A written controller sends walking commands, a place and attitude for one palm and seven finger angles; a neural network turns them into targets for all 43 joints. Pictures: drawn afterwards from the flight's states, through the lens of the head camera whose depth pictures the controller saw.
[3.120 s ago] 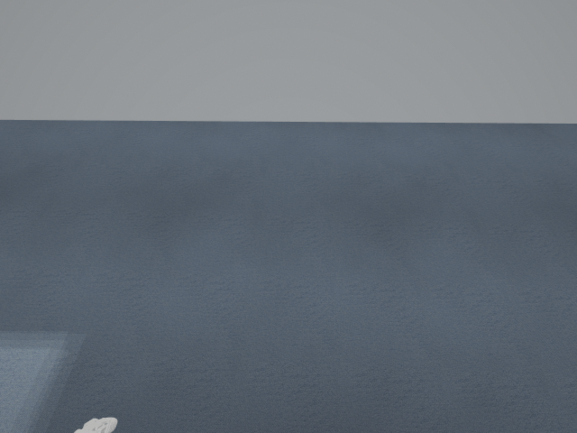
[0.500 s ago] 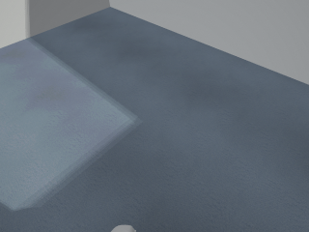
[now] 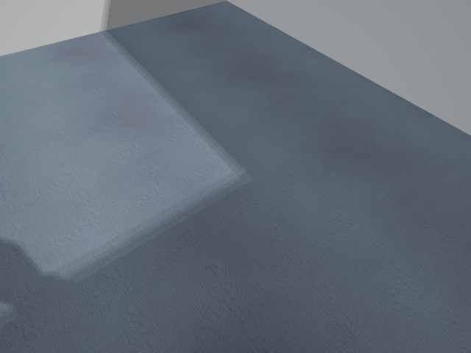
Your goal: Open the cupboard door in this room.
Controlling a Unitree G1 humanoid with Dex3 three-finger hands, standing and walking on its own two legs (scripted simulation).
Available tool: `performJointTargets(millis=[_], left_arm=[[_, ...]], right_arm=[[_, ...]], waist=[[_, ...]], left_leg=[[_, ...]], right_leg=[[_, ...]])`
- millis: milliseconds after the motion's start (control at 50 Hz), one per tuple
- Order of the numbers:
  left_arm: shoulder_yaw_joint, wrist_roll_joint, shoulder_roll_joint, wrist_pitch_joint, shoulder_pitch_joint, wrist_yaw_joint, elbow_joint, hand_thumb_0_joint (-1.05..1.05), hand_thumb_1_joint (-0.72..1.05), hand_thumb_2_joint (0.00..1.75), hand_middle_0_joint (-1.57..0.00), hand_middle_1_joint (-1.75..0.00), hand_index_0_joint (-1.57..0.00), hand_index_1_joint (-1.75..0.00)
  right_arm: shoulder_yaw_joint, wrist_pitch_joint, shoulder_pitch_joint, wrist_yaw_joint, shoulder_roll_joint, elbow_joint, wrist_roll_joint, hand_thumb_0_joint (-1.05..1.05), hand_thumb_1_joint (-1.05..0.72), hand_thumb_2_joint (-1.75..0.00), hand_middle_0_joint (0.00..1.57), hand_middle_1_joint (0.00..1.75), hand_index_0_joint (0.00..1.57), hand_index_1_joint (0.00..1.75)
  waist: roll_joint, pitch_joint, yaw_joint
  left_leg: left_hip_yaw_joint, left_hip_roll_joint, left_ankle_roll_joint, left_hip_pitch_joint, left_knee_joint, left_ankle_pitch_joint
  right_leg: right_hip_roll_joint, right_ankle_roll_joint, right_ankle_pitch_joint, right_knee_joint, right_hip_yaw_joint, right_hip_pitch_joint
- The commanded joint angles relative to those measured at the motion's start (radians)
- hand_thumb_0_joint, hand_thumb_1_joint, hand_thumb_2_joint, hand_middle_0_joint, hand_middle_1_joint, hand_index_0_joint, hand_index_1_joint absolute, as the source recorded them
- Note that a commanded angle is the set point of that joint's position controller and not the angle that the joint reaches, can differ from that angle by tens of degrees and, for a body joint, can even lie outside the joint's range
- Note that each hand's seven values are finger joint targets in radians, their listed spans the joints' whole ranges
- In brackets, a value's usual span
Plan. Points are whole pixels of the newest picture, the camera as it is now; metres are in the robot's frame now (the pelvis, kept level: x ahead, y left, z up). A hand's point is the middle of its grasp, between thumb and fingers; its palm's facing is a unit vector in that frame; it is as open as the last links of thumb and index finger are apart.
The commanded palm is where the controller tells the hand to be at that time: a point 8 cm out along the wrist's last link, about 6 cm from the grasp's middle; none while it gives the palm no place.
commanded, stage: turn or walk to find it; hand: left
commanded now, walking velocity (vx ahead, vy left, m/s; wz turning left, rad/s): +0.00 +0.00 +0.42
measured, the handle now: out of the picture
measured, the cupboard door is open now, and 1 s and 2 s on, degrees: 0 0 0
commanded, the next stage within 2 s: none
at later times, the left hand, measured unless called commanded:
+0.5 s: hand out of the picture -0.04 +0.21 -0.19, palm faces +0.27 -0.94 -0.22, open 7.4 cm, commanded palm none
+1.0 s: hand out of the picture -0.03 +0.21 -0.15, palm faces +0.42 -0.86 -0.28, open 7.4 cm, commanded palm none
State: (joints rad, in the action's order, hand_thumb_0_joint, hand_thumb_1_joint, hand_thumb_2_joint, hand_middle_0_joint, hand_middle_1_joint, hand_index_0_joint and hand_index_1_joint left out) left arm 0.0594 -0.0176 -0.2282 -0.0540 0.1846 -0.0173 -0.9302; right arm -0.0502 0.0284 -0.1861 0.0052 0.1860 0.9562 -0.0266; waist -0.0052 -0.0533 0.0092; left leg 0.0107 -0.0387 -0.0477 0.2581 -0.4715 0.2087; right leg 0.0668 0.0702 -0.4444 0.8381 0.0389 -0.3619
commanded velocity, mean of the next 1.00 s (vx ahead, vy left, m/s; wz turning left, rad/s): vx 0.00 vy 0.00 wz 0.42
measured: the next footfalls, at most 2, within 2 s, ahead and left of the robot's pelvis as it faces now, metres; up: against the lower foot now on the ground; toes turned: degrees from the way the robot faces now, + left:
right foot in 0.10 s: +0.03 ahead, -0.13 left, +0.00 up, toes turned -1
left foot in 0.50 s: -0.01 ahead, +0.13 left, +0.00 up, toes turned +18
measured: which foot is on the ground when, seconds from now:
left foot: down 0.00-0.10, up 0.12-0.48, down 0.50-0.94, up 0.96-1.00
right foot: up 0.00-0.08, down 0.10-0.50, up 0.52-0.92, down 0.94-1.00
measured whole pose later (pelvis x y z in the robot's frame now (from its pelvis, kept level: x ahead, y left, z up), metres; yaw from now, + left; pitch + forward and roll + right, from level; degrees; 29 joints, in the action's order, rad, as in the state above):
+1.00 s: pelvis -0.04 -0.01 -0.01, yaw +25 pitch +0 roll +1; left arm 0.03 -0.02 -0.18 -0.01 0.17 -0.02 -0.89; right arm -0.08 0.06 -0.23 0.00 0.22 0.96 -0.02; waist 0.04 -0.04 0.02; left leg 0.06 -0.07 0.00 0.39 -0.76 0.41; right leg 0.04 -0.01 -0.32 0.57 0.08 -0.25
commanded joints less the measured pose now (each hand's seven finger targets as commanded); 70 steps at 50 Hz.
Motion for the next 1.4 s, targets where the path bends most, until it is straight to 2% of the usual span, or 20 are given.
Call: performJointTargets(millis=[0,40,80,100,180,360,420,440,480,500,600,780,880,920,940,1020,1220,1300,1340,1380], left_arm=[[0.015,0.009,-0.059,0.028,0.042,-0.009,0.071,0.00,0.90,0.90,-0.20,-0.30,-0.20,-0.30],[0.019,0.009,-0.074,0.040,0.101,-0.014,0.060,0.00,0.90,0.90,-0.20,-0.30,-0.20,-0.30],[0.043,-0.013,-0.206,0.057,0.130,-0.025,0.063,0.00,0.90,0.90,-0.20,-0.30,-0.20,-0.30],[0.044,-0.007,-0.223,0.053,0.110,-0.023,0.082,0.00,0.90,0.90,-0.20,-0.30,-0.20,-0.30],[0.019,-0.007,-0.128,0.060,-0.030,-0.022,0.109,0.00,0.90,0.90,-0.20,-0.30,-0.20,-0.30],[0.039,-0.018,-0.187,0.056,0.113,-0.019,0.037,0.00,0.90,0.90,-0.20,-0.30,-0.20,-0.30],[0.044,-0.011,-0.197,0.047,0.091,-0.018,0.030,0.00,0.90,0.90,-0.20,-0.30,-0.20,-0.30],[0.041,-0.002,-0.183,0.041,0.083,-0.015,0.032,0.00,0.90,0.90,-0.20,-0.30,-0.20,-0.30],[0.015,0.003,-0.074,0.028,0.077,-0.006,0.090,0.00,0.90,0.90,-0.20,-0.30,-0.20,-0.30],[0.015,-0.005,-0.091,0.013,0.005,-0.016,0.087,0.00,0.90,0.90,-0.20,-0.30,-0.20,-0.30],[0.023,-0.002,-0.089,0.017,0.042,0.006,0.029,0.00,0.90,0.90,-0.20,-0.30,-0.20,-0.30],[0.015,0.004,-0.062,0.021,-0.010,-0.003,0.074,0.00,0.90,0.90,-0.20,-0.30,-0.20,-0.30],[0.017,0.009,-0.078,0.041,0.100,-0.012,0.061,0.00,0.90,0.90,-0.20,-0.30,-0.20,-0.30],[0.043,-0.013,-0.210,0.058,0.120,-0.023,0.066,0.00,0.90,0.90,-0.20,-0.30,-0.20,-0.30],[0.043,-0.006,-0.226,0.054,0.106,-0.022,0.084,0.00,0.90,0.90,-0.20,-0.30,-0.20,-0.30],[0.018,-0.004,-0.127,0.061,-0.031,-0.019,0.107,0.00,0.90,0.90,-0.20,-0.30,-0.20,-0.30],[0.038,-0.016,-0.189,0.055,0.118,-0.017,0.033,0.00,0.90,0.90,-0.20,-0.30,-0.20,-0.30],[0.041,-0.003,-0.184,0.042,0.082,-0.013,0.026,0.00,0.90,0.90,-0.20,-0.30,-0.20,-0.30],[0.018,0.005,-0.076,0.031,0.086,-0.003,0.079,0.00,0.90,0.90,-0.20,-0.30,-0.20,-0.30],[0.017,-0.002,-0.086,0.013,-0.025,-0.012,0.085,0.00,0.90,0.90,-0.20,-0.30,-0.20,-0.30]], right_arm=[[-0.058,-0.006,-0.018,0.006,0.216,-0.064,-0.001,0.00,-0.90,-0.90,0.20,0.30,0.20,0.30],[-0.057,-0.004,-0.002,0.001,0.202,-0.074,0.008,0.00,-0.90,-0.90,0.20,0.30,0.20,0.30],[-0.042,-0.005,-0.014,-0.011,0.097,-0.104,0.020,0.00,-0.90,-0.90,0.20,0.30,0.20,0.30],[-0.055,0.007,0.019,-0.007,0.135,-0.114,0.006,0.00,-0.90,-0.90,0.20,0.30,0.20,0.30],[-0.057,0.027,-0.037,-0.025,0.122,-0.049,0.003,0.00,-0.90,-0.90,0.20,0.30,0.20,0.30],[-0.028,0.014,0.067,-0.022,0.092,-0.064,0.018,0.00,-0.90,-0.90,0.20,0.30,0.20,0.30],[-0.027,0.002,-0.002,-0.016,0.106,-0.045,0.017,0.00,-0.90,-0.90,0.20,0.30,0.20,0.30],[-0.032,-0.006,-0.045,-0.018,0.135,-0.036,0.015,0.00,-0.90,-0.90,0.20,0.30,0.20,0.30],[-0.066,-0.013,-0.122,-0.011,0.301,-0.038,0.009,0.00,-0.90,-0.90,0.20,0.30,0.20,0.30],[-0.068,-0.014,-0.147,0.002,0.284,-0.016,0.006,0.00,-0.90,-0.90,0.20,0.30,0.20,0.30],[-0.037,-0.025,0.004,0.015,0.205,-0.056,0.007,0.00,-0.90,-0.90,0.20,0.30,0.20,0.30],[-0.052,-0.011,-0.038,0.010,0.215,-0.057,0.000,0.00,-0.90,-0.90,0.20,0.30,0.20,0.30],[-0.056,-0.006,0.002,0.001,0.204,-0.076,0.008,0.00,-0.90,-0.90,0.20,0.30,0.20,0.30],[-0.040,-0.008,-0.021,-0.010,0.098,-0.105,0.020,0.00,-0.90,-0.90,0.20,0.30,0.20,0.30],[-0.055,0.004,0.007,-0.007,0.138,-0.115,0.006,0.00,-0.90,-0.90,0.20,0.30,0.20,0.30],[-0.055,0.027,-0.043,-0.024,0.125,-0.047,0.002,0.00,-0.90,-0.90,0.20,0.30,0.20,0.30],[-0.025,0.013,0.067,-0.022,0.096,-0.063,0.018,0.00,-0.90,-0.90,0.20,0.30,0.20,0.30],[-0.029,-0.004,-0.037,-0.017,0.130,-0.039,0.015,0.00,-0.90,-0.90,0.20,0.30,0.20,0.30],[-0.065,-0.016,-0.111,-0.012,0.299,-0.037,0.007,0.00,-0.90,-0.90,0.20,0.30,0.20,0.30],[-0.061,-0.014,-0.118,0.008,0.276,-0.018,0.004,0.00,-0.90,-0.90,0.20,0.30,0.20,0.30]], waist=[[0.152,0.094,0.003],[0.103,0.107,-0.032],[-0.259,0.093,-0.044],[-0.276,0.066,-0.060],[-0.129,-0.010,0.020],[-0.212,0.053,-0.056],[-0.187,0.081,-0.016],[-0.114,0.101,0.011],[0.325,0.126,0.040],[0.267,0.121,0.075],[0.144,0.067,0.000],[0.140,0.081,0.025],[0.101,0.112,-0.037],[-0.271,0.098,-0.044],[-0.276,0.084,-0.060],[-0.132,-0.007,0.019],[-0.207,0.055,-0.062],[-0.146,0.102,0.004],[0.335,0.126,0.037],[0.270,0.083,0.061]], left_leg=[[0.302,0.248,-0.121,-0.068,0.107,-0.306],[0.283,0.199,-0.071,0.037,0.041,-0.230],[0.053,-0.012,0.057,0.320,-0.253,0.194],[0.048,-0.004,0.067,0.310,-0.459,0.348],[0.033,0.052,0.088,0.292,-0.720,0.174],[-0.078,0.061,0.104,0.175,-0.326,0.263],[-0.115,0.050,0.089,0.008,-0.087,0.104],[-0.095,0.070,0.075,-0.109,0.045,-0.031],[0.345,0.443,-0.118,-0.259,0.131,-0.538],[0.336,0.433,-0.142,-0.171,0.152,-0.408],[0.176,0.270,-0.102,-0.108,0.155,-0.322],[0.290,0.269,-0.135,-0.111,0.140,-0.294],[0.289,0.198,-0.071,0.037,0.034,-0.246],[0.054,-0.020,0.061,0.326,-0.265,0.209],[0.055,-0.010,0.069,0.311,-0.470,0.356],[0.039,0.048,0.090,0.302,-0.736,0.169],[-0.085,0.060,0.105,0.166,-0.323,0.251],[-0.105,0.064,0.078,-0.085,0.030,-0.008],[0.339,0.437,-0.105,-0.281,0.126,-0.536],[0.322,0.403,-0.147,-0.137,0.149,-0.347]], right_leg=[[-0.035,-0.011,0.041,-0.177,0.004,0.051],[-0.027,-0.017,0.198,-0.401,0.006,0.219],[0.316,-0.139,0.260,-0.575,-0.333,0.381],[0.413,-0.223,0.269,-0.601,-0.365,0.237],[0.241,-0.185,0.357,-0.544,-0.108,0.132],[0.276,-0.206,0.687,-0.425,-0.020,0.286],[0.262,-0.148,0.647,-0.330,0.034,0.227],[0.234,-0.101,0.556,-0.243,0.076,0.153],[0.049,0.009,-0.213,0.125,0.111,-0.186],[0.053,-0.002,-0.197,0.237,0.017,-0.161],[0.044,0.004,0.033,0.258,-0.010,-0.151],[-0.007,0.001,-0.009,-0.014,-0.013,-0.057],[-0.026,-0.014,0.207,-0.396,0.002,0.216],[0.325,-0.143,0.265,-0.572,-0.346,0.383],[0.416,-0.225,0.282,-0.594,-0.373,0.249],[0.241,-0.183,0.342,-0.547,-0.113,0.138],[0.281,-0.206,0.682,-0.430,-0.010,0.283],[0.247,-0.108,0.577,-0.266,0.079,0.180],[0.061,0.011,-0.192,0.096,0.133,-0.188],[0.054,-0.005,-0.166,0.276,0.002,-0.192]])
